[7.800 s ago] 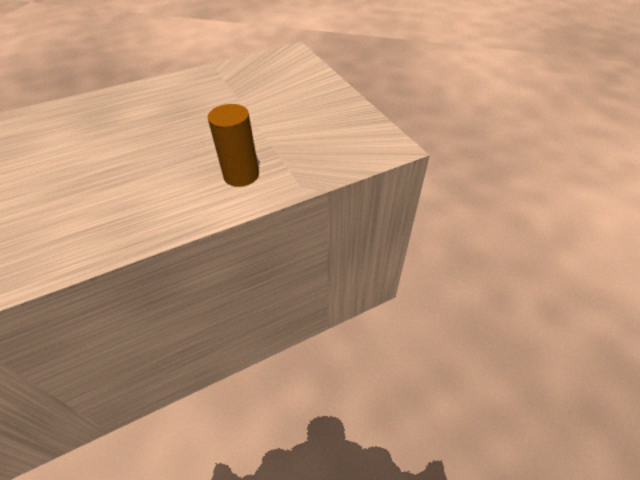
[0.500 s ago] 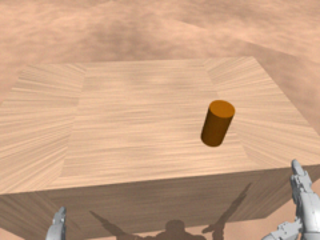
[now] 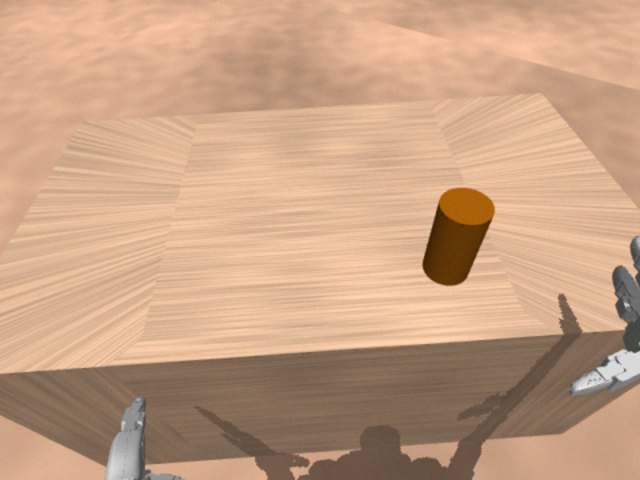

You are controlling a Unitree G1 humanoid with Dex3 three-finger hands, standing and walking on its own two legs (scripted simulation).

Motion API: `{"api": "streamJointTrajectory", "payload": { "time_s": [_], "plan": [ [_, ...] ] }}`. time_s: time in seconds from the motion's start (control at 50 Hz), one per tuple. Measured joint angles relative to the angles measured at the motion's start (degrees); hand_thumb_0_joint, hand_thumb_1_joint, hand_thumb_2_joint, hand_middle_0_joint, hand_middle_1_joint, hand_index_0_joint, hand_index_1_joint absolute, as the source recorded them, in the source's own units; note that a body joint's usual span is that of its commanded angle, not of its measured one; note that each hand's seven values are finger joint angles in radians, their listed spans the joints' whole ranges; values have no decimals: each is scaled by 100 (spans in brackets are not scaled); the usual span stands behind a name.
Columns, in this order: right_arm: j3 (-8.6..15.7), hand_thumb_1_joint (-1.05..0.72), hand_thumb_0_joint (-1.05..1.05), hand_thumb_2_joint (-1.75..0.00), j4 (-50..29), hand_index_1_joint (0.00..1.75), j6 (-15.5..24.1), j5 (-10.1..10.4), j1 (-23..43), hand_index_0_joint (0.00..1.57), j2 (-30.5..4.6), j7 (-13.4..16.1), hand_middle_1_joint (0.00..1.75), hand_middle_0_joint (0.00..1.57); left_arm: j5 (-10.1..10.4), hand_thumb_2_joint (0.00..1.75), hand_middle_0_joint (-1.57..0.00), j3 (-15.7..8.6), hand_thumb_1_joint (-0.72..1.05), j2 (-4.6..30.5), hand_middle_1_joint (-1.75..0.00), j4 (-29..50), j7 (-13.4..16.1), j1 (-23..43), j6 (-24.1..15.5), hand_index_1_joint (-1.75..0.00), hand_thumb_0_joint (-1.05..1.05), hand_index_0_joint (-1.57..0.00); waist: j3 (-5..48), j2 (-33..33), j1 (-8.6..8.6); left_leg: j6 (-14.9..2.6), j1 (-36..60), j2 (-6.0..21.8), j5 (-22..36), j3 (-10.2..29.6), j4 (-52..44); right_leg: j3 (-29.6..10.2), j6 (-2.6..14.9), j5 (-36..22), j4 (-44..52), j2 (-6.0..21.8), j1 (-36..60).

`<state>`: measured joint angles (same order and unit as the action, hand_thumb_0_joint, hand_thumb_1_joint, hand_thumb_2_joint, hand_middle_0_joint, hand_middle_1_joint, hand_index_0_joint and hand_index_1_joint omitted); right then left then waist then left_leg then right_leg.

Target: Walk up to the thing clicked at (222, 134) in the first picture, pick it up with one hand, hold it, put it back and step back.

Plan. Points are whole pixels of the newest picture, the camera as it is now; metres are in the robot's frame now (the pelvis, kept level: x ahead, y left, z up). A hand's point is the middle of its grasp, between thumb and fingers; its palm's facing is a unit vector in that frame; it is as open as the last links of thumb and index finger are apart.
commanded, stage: go down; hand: right
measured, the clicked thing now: (455, 239) +0.50 -0.20 -0.04
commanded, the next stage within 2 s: none
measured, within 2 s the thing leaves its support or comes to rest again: neither
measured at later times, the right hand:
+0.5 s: hand (617, 266) +0.36 -0.35 +0.07, palm faces +0.18 +0.98 +0.02, open 17.5 cm
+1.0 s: hand (623, 236) +0.40 -0.38 +0.07, palm faces +0.20 +0.98 +0.02, open 17.5 cm
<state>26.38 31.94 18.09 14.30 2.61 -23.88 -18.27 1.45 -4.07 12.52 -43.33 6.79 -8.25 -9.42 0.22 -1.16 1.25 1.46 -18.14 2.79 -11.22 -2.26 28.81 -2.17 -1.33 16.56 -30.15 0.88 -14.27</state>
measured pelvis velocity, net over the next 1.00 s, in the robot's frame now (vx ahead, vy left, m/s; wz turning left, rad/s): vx -0.01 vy -0.01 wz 0.02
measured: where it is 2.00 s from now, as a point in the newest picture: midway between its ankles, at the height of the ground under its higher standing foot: outside the picture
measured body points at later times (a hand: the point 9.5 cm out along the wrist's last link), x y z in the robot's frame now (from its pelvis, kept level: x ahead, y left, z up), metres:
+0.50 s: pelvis +0.00 -0.02 -0.02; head +0.04 -0.05 +0.43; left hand +0.15 +0.25 -0.08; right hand +0.34 -0.41 +0.07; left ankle +0.04 +0.14 -0.73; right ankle -0.01 -0.14 -0.73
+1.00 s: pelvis -0.01 -0.01 -0.04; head +0.07 -0.05 +0.40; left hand +0.14 +0.25 -0.08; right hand +0.39 -0.43 +0.07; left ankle +0.04 +0.14 -0.73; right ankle -0.01 -0.14 -0.73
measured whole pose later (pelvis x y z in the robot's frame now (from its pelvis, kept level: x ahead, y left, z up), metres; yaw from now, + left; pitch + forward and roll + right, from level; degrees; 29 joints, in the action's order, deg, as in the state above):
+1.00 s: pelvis -0.01 -0.01 -0.04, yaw +1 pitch +14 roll +2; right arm 37.7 66.4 15.1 11.6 36.4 -48.6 -31.5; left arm 0.6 3.5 15.0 -26.1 7.4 -15.8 -11.0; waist 6.2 -2.6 7.3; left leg 1.8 -42.9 1.4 -16.7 -2.1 45.6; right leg -2.8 -1.0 25.1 -51.8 2.2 -40.9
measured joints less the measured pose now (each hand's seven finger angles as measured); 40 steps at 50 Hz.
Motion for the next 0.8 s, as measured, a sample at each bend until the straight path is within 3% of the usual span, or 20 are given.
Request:
{"api": "streamJointTrajectory", "payload": {
  "time_s": [0.12, 0.24, 0.42, 0.8],
  "plan": [
    [351, 60, -1, -7, 999, 7, 61, 370, 811, 4, -485, -740, 7, 3, 29, 5, -6, 178, -53, 21, -5, 37, 141, -122, -89, -6, -1, -6, 125, -76, 92, 23, -381, -8, -61, 53, 215, 44, 29, 144, -330, 3, -412],
    [536, 60, -1, -7, 1655, 7, 93, 454, 1360, 4, -817, -1165, 7, 3, 19, 5, -6, 428, -53, 15, -6, 299, 232, -250, -130, -6, -1, -6, 200, -85, 152, 59, -764, -23, -126, 79, 435, 59, 65, 297, -693, 15, -848],
    [648, 56, -1, -6, 2229, 6, 41, 205, 1901, 4, -1145, -1109, 6, 4, -50, 5, -7, 503, -53, 44, -6, 711, 233, -450, -230, -7, -1, -6, 369, -105, 205, 75, -1101, -67, -214, 86, 645, 58, 77, 477, -1053, 58, -1243],
    [939, 53, -1, -4, 3098, 5, -171, -77, 2955, 5, -2057, -1257, 5, 5, -66, 6, -7, 654, -53, 181, -6, 1392, 98, -641, -213, -6, -1, -6, 552, -126, 472, 40, -2032, -123, -447, 24, 1357, -37, 42, 742, -1827, 116, -2208]
  ]
}}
